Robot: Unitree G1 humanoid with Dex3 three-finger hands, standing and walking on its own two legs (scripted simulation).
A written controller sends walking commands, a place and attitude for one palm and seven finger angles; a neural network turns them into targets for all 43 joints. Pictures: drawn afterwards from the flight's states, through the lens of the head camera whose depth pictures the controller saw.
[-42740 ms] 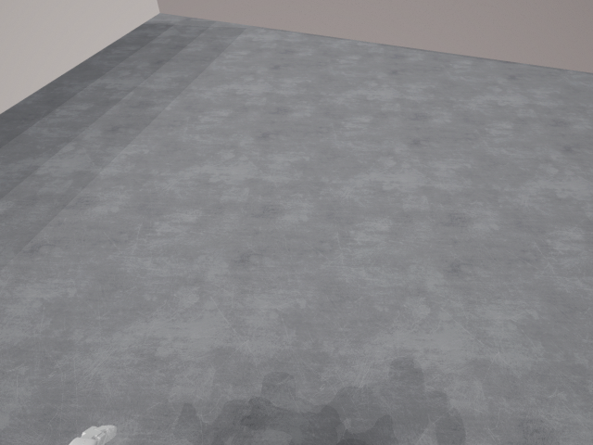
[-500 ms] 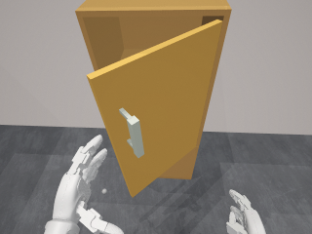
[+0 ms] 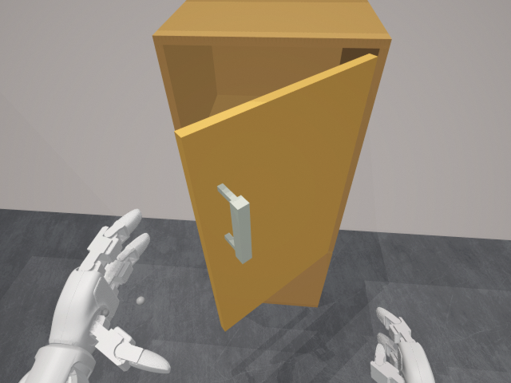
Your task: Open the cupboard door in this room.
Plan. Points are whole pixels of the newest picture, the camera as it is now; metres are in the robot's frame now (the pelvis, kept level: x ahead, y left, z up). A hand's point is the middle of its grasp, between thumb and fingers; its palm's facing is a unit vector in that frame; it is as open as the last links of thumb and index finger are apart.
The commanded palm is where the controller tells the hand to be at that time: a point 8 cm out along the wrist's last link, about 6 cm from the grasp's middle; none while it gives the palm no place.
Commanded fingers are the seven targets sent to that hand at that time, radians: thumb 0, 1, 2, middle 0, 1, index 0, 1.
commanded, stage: draw the hand back to the body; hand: left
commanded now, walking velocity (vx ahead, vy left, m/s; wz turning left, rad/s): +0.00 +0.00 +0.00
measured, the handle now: (234, 224) +0.33 +0.07 +0.10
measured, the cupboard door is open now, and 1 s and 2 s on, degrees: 43 43 43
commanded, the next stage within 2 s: step back with the hand held close in 1.08 s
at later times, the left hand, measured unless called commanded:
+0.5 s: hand (77, 265) +0.21 +0.24 +0.16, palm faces +0.35 -0.86 -0.37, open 11.5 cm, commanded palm +0.16 +0.29 +0.18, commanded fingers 0.00 0.58 0.76 -0.19 -0.30 -0.19 -0.30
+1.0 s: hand (56, 254) +0.21 +0.25 +0.18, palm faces +0.43 -0.81 -0.39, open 7.5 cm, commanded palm +0.16 +0.30 +0.19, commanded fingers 0.00 0.90 0.90 -0.20 -0.30 -0.20 -0.30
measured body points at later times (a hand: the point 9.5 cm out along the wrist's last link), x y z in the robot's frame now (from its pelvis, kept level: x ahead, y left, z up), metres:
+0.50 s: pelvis +0.01 +0.01 +0.03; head +0.00 +0.00 +0.48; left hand +0.18 +0.28 +0.18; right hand +0.20 -0.20 -0.06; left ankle +0.01 +0.11 -0.72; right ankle +0.00 -0.10 -0.72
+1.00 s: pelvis +0.01 +0.00 +0.03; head -0.01 -0.02 +0.48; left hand +0.18 +0.30 +0.20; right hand +0.20 -0.22 -0.06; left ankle +0.01 +0.11 -0.72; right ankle +0.00 -0.10 -0.72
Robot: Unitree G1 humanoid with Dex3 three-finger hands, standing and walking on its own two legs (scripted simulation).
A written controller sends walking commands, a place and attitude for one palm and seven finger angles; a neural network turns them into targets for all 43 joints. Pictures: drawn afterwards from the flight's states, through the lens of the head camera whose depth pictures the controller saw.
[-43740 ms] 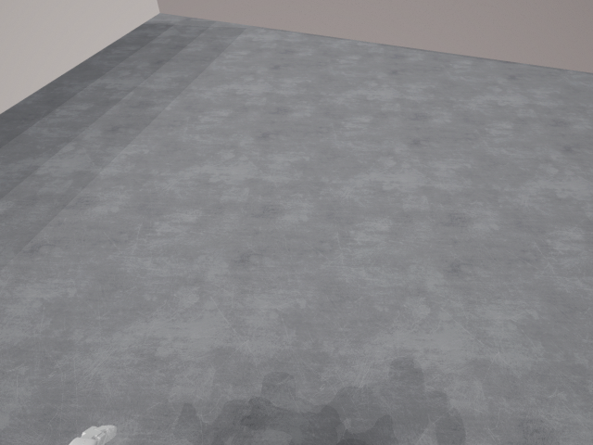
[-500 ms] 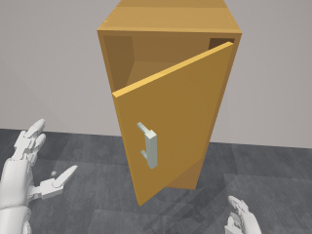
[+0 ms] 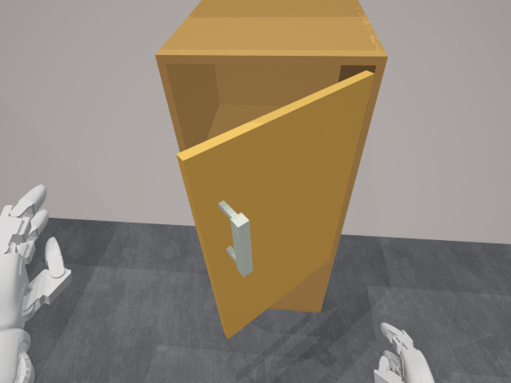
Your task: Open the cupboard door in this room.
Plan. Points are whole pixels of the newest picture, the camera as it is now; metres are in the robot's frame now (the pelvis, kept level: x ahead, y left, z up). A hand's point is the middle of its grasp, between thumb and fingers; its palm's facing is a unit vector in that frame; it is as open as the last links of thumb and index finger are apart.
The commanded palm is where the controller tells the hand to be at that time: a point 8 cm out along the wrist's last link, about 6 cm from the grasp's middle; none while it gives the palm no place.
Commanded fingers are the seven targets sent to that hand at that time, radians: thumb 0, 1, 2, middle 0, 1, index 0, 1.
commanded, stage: draw the hand back to the body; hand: left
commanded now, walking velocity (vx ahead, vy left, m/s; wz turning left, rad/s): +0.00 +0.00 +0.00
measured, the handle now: (235, 239) +0.32 +0.08 +0.07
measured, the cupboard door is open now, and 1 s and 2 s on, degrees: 43 43 43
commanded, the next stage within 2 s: step back with the hand held close in 0.08 s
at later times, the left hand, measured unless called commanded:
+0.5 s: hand (58, 297) +0.16 +0.26 +0.14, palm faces +0.35 -0.79 -0.50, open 7.4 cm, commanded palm +0.11 +0.30 +0.17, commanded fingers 0.00 0.90 0.90 -0.20 -0.30 -0.20 -0.30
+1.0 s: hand out of the picture +0.08 +0.29 +0.15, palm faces +0.47 -0.74 -0.48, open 7.4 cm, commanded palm +0.02 +0.33 +0.17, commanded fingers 0.00 0.90 0.90 -0.20 -0.30 -0.20 -0.30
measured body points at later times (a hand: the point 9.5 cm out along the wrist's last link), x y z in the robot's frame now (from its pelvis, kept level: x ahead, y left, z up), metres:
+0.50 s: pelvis -0.03 +0.00 +0.00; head -0.01 -0.01 +0.45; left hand +0.14 +0.30 +0.17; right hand +0.15 -0.24 -0.09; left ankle -0.01 +0.11 -0.74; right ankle -0.01 -0.11 -0.74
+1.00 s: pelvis -0.11 +0.02 -0.03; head -0.09 +0.04 +0.42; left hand +0.05 +0.33 +0.18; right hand +0.06 -0.21 -0.11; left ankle -0.01 +0.12 -0.74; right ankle -0.01 -0.10 -0.74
